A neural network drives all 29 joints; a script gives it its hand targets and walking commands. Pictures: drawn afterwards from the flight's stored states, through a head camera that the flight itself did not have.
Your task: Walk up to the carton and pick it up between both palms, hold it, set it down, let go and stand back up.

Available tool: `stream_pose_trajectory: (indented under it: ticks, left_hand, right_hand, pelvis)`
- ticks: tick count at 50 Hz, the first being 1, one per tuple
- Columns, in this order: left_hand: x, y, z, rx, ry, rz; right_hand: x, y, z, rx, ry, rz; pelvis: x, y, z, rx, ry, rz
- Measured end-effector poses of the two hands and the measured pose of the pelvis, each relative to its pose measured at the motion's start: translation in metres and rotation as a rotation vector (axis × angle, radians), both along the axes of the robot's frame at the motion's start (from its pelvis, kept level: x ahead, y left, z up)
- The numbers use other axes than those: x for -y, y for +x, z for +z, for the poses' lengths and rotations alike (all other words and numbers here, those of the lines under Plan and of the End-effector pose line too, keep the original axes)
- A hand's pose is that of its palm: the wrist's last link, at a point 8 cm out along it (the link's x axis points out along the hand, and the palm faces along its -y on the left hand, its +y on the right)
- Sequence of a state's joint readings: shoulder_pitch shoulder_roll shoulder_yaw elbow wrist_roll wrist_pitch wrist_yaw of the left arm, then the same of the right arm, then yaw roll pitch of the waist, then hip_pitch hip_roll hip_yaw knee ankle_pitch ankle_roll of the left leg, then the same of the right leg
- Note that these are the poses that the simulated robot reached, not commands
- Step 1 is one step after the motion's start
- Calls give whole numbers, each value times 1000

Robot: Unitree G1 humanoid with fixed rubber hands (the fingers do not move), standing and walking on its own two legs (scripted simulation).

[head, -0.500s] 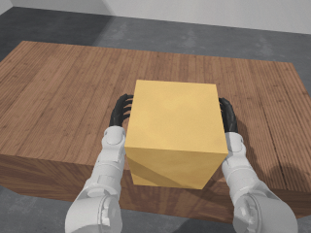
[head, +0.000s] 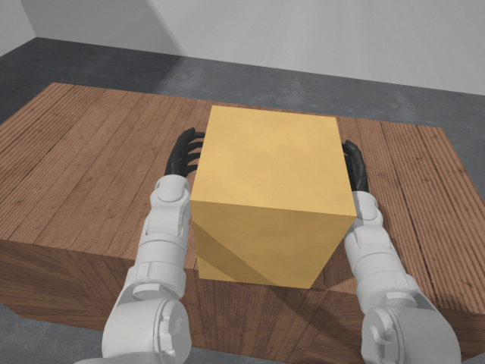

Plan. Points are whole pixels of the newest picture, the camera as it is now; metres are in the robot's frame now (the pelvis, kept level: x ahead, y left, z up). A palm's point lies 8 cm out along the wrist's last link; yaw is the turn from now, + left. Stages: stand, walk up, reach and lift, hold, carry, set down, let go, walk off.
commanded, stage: reach and lift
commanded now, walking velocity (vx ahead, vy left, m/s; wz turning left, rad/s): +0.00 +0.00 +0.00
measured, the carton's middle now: (263, 202) +0.37 -0.01 +0.07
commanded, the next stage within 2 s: hold in 1.82 s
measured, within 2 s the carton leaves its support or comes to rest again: neither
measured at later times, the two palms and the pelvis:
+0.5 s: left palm (168, 170) +0.36 +0.15 +0.15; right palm (359, 181) +0.37 -0.15 +0.14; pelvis +0.00 +0.00 +0.00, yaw +1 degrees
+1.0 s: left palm (158, 161) +0.36 +0.16 +0.17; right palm (353, 172) +0.37 -0.14 +0.16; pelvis +0.01 +0.01 +0.00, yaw +2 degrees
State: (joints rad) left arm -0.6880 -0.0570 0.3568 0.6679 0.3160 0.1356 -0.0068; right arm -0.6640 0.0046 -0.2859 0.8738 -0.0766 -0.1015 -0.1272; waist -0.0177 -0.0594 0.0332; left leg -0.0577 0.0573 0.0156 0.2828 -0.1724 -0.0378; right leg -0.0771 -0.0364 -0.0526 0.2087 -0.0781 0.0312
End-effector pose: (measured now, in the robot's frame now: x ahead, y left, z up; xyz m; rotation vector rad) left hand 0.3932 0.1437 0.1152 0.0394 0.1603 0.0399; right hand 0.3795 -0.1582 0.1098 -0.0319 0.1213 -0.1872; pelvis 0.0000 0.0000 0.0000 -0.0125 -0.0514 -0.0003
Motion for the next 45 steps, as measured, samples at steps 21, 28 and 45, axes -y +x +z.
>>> stream_pose_trajectory:
  ticks: [21, 28, 45]
  left_hand:
    - [1, -25, 31, 19, 35, 37]
    - [-11, -31, 33, -17, 31, 42]
    - [-15, -23, 58, 21, 44, 36]
  right_hand:
    - [1, -14, 24, 47, 21, 37]
    - [-9, -14, 31, 30, 9, 55]
    - [-13, -8, 48, 72, 13, 51]
  pelvis:
    - [0, 1, -3, 90, -7, 8]
    - [5, -8, -2, 87, 1, 22]
    - [-5, 1, -2, 109, -4, 24]
